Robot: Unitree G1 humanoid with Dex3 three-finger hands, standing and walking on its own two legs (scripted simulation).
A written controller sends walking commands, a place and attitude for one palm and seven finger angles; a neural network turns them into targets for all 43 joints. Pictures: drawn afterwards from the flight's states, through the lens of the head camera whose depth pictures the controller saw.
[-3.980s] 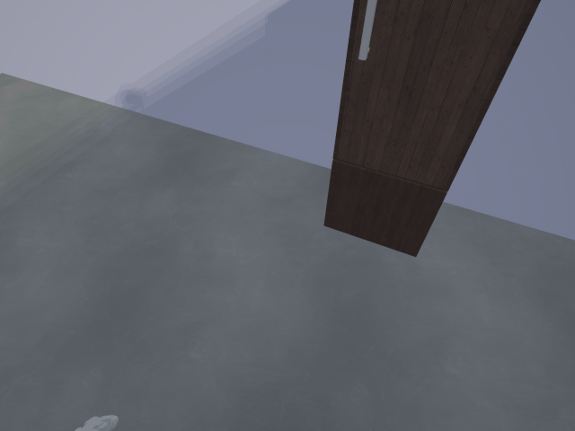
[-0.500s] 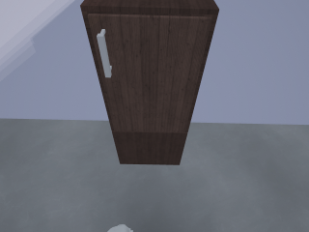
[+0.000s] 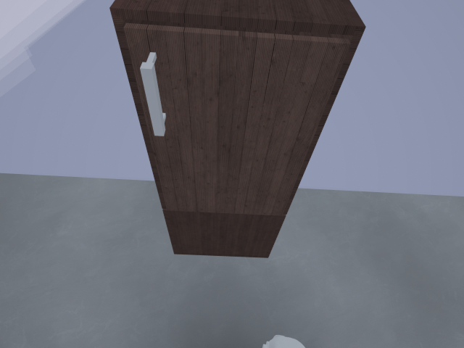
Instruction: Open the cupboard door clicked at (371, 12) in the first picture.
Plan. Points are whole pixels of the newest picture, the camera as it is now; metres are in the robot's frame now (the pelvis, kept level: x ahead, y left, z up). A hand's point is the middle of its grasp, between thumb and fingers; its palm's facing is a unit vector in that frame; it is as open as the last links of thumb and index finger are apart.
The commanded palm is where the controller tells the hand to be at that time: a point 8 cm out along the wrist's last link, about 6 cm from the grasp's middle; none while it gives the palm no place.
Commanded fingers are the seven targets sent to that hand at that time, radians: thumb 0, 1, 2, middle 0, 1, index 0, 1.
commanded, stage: come to a stop and stand still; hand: left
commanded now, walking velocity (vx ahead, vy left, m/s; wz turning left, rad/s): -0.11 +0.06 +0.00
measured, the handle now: (156, 96) +0.52 +0.19 +0.13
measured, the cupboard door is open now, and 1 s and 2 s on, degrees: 0 0 0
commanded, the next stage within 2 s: look again from close up in 1.40 s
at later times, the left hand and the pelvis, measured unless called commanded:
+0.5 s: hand out of the picture +0.00 +0.15 -0.15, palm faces +0.11 -0.96 -0.26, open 7.3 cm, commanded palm none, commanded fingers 0.00 0.90 0.90 -0.20 -0.30 -0.20 -0.30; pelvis -0.04 -0.04 +0.00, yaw +1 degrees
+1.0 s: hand out of the picture -0.02 +0.16 -0.18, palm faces +0.03 -0.98 -0.18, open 7.4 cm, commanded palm none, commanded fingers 0.00 0.90 0.90 -0.20 -0.30 -0.20 -0.30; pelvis -0.04 -0.02 +0.00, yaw +0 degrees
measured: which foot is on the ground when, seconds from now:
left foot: down 0.00-0.14, up 0.16-0.60, down 0.62-1.00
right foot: up 0.00-0.12, down 0.14-0.62, up 0.64-1.00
